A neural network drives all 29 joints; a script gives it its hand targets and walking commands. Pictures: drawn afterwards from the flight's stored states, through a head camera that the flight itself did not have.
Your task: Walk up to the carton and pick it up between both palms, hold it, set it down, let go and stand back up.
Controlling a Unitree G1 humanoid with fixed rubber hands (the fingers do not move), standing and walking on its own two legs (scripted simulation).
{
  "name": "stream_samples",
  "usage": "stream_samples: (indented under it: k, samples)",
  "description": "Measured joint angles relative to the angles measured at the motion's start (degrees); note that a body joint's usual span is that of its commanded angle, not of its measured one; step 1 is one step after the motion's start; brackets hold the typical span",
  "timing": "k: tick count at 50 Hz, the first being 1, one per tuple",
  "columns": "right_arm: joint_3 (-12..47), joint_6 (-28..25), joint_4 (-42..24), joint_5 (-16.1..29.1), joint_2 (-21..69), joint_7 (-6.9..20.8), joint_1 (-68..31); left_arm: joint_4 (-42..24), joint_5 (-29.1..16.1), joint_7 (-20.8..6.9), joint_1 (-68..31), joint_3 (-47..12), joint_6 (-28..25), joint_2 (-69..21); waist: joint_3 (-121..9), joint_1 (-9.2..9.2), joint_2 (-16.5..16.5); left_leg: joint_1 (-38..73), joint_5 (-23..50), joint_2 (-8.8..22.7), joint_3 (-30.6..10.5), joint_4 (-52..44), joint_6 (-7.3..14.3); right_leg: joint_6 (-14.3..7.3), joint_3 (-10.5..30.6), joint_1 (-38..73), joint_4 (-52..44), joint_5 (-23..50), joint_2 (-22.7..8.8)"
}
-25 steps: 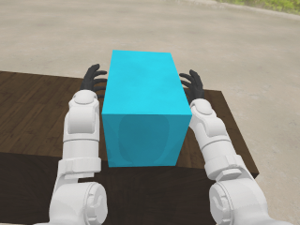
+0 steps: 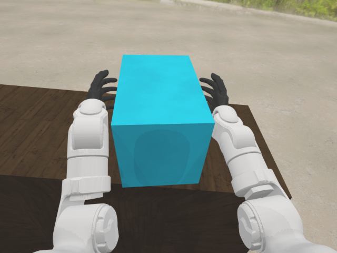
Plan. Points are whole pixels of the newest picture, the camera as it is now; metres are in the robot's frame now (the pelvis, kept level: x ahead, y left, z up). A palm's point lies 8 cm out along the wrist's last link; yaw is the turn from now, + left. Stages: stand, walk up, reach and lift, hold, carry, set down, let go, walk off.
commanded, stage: reach and lift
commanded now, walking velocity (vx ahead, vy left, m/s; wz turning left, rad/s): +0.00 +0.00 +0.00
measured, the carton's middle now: (158, 115) +0.42 +0.00 +0.17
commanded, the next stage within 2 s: hold in 0.22 s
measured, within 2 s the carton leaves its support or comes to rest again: neither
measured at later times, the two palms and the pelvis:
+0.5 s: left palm (94, 99) +0.37 +0.13 +0.25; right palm (222, 100) +0.37 -0.14 +0.24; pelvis +0.00 +0.00 +0.00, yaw +0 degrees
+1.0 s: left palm (93, 98) +0.37 +0.14 +0.25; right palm (221, 98) +0.37 -0.14 +0.25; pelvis +0.00 +0.00 +0.00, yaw +0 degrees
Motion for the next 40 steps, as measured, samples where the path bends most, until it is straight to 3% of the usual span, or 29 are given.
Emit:
stream_samples:
  k: [40]
  samples:
    - [1.00, 6.30, -1.28, 2.39, -1.32, -1.54, -3.27, -0.70, -1.19, 0.04, -1.90, 1.91, 4.05, 0.20, -2.24, 0.17, 1.26, -0.28, 0.14, -0.17, -0.27, -0.17, -0.13, -0.15, 1.01, -0.80, 0.91, -0.44, 0.25]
